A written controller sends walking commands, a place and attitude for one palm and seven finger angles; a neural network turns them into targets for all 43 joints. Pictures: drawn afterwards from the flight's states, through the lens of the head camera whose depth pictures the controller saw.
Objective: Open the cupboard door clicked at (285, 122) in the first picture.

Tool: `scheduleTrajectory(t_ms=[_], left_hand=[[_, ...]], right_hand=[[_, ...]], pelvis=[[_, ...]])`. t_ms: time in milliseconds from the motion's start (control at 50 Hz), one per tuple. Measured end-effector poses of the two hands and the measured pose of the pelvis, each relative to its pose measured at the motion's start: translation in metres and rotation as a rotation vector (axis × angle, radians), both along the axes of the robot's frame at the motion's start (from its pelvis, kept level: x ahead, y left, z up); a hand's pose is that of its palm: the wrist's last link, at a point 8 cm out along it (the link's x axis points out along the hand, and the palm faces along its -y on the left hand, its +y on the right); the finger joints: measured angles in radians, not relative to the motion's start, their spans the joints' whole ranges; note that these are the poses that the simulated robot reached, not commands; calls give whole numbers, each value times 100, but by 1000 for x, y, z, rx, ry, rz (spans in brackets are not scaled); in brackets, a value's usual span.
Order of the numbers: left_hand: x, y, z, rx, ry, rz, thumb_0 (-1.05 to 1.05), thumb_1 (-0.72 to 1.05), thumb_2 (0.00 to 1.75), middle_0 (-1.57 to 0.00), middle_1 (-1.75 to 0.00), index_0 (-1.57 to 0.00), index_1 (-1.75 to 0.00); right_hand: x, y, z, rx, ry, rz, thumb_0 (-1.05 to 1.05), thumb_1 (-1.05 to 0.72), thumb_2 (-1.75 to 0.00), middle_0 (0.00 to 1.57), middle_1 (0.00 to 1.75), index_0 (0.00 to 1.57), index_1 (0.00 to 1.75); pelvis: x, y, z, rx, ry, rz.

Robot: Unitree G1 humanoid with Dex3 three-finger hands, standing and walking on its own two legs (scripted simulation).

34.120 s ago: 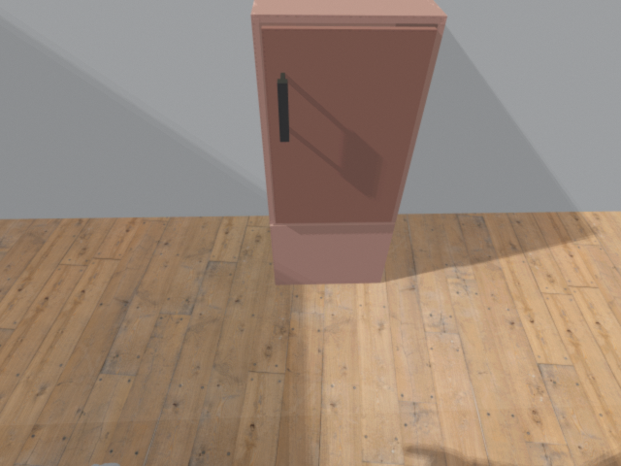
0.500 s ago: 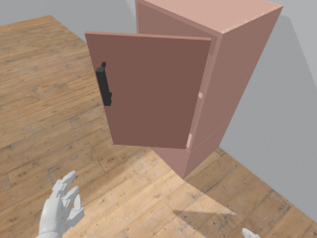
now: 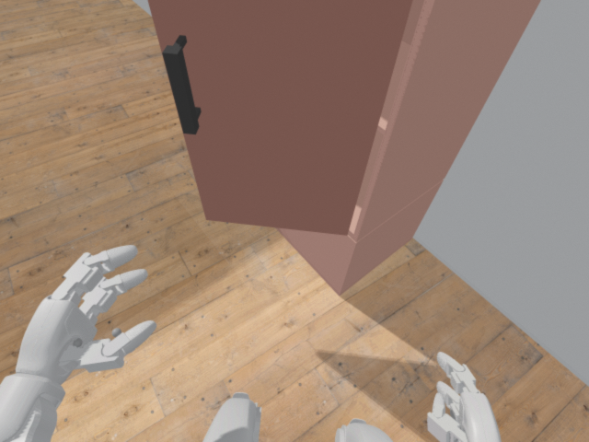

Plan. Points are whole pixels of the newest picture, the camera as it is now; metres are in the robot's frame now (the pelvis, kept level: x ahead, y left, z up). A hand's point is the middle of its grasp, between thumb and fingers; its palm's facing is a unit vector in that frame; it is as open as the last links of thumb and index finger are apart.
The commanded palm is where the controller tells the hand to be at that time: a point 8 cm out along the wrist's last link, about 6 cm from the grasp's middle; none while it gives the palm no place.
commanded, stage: raise the hand with hooked fingers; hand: left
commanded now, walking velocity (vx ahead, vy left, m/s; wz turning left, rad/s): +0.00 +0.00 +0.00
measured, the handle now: (186, 86) +0.63 +0.25 +0.11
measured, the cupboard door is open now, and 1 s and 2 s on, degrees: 45 45 45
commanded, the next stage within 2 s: move the hooked fingers beside the handle in 1.42 s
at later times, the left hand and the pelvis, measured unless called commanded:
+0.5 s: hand (83, 283) +0.27 +0.27 +0.09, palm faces +0.00 -1.00 -0.05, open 13.1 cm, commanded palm +0.25 +0.32 +0.10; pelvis +0.02 +0.02 +0.03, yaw -1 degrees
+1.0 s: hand (66, 225) +0.32 +0.30 +0.13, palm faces -0.01 -1.00 -0.03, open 14.0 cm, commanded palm +0.29 +0.34 +0.13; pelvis +0.02 +0.03 +0.05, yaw -1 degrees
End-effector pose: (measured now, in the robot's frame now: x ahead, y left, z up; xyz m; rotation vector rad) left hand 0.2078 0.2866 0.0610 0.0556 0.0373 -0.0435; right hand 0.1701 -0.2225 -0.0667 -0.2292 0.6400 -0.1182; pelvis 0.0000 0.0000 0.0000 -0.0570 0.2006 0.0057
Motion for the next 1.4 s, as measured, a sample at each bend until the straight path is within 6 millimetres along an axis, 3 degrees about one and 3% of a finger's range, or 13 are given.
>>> scheduleTrajectory(t_ms=[120,240,380,540,660,820,1040,1200,1400], left_hand=[[13,10,13,-3,31,26,1,16,59,-25,-78,-25,-77],[19,18,17,4,9,36,0,2,53,-26,-87,-26,-86],[28,26,25,-5,-17,28,0,-14,46,-27,-97,-27,-97],[40,43,40,-10,-30,41,-1,-33,38,-29,-109,-29,-109],[51,53,49,-15,-27,46,-1,-44,33,-29,-116,-29,-116],[68,61,60,-17,-22,39,-1,-49,31,-30,-120,-30,-119],[91,62,74,-24,-22,25,-1,-50,30,-30,-120,-30,-120],[91,52,67,-33,-11,26,-1,-50,30,-30,-120,-30,-120],[87,45,69,-29,-26,32,-1,-50,30,-30,-120,-30,-120]], right_hand=[[-33,-7,2,9,62,-74,1,-90,-90,20,30,20,30],[-42,-19,9,-40,85,-90,1,-90,-90,20,30,20,30],[-25,-18,27,-73,41,-78,1,-90,-90,20,30,20,30],[3,3,44,-53,-26,-22,1,-90,-90,20,30,20,30],[13,16,48,-35,-34,8,1,-90,-90,20,30,20,30],[7,16,47,-37,8,2,1,-90,-90,20,30,20,30],[-14,-2,46,-48,71,-54,1,-90,-90,20,30,20,30],[-20,-14,45,-53,92,-72,1,-90,-90,20,30,20,30],[-14,-16,43,-42,80,-67,1,-90,-90,20,30,20,30]], pelvis=[[5,6,12,14,0,-19],[8,14,17,19,-2,-22],[12,21,23,16,-18,-19],[16,26,31,10,-39,-11],[18,28,35,8,-50,-7],[20,28,40,10,-61,-7],[23,24,47,19,-66,-19],[24,19,47,26,-63,-26],[23,13,47,28,-66,-23]])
